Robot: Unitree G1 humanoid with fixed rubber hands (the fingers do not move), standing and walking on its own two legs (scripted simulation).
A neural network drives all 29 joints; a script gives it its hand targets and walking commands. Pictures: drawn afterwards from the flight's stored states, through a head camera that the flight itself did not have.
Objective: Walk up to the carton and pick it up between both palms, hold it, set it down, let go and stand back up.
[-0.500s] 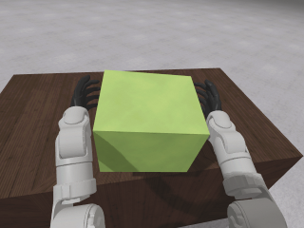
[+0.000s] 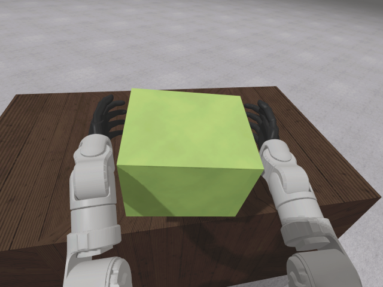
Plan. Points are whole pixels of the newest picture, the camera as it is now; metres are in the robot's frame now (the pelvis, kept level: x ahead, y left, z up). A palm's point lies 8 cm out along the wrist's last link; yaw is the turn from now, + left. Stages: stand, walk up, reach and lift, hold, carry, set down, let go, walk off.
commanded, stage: hold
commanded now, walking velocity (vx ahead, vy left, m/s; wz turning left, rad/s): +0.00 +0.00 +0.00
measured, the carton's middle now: (184, 154) +0.36 +0.01 +0.12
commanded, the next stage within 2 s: none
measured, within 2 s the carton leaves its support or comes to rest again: neither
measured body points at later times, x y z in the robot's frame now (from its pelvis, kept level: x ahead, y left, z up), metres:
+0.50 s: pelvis +0.00 +0.00 +0.00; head -0.05 +0.03 +0.45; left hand +0.36 +0.18 +0.19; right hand +0.37 -0.16 +0.18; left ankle +0.04 +0.11 -0.75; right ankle +0.00 -0.09 -0.75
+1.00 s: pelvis +0.00 +0.00 +0.00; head -0.05 +0.03 +0.45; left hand +0.36 +0.18 +0.19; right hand +0.37 -0.16 +0.18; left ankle +0.04 +0.11 -0.75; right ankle +0.00 -0.09 -0.75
